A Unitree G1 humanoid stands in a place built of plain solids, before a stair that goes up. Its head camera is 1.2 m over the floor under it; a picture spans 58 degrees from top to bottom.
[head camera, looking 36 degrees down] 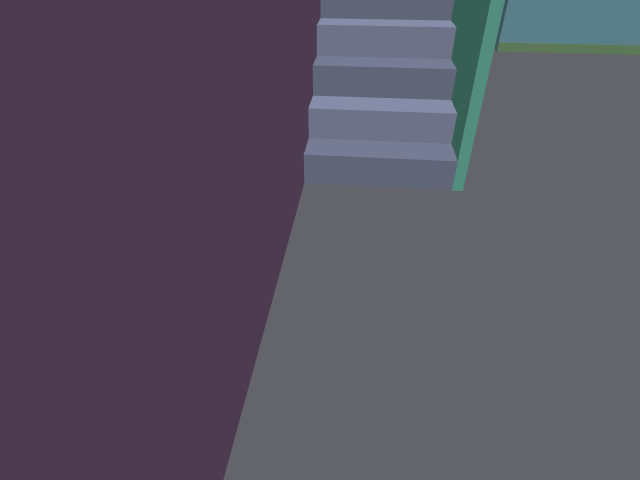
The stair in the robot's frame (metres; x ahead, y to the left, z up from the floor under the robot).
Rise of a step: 0.18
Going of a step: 0.23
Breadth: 0.83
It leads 6 degrees to the right of straight ahead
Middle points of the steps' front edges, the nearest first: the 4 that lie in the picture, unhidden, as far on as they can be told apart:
2.16 -0.32 0.18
2.39 -0.35 0.36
2.62 -0.37 0.54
2.85 -0.39 0.71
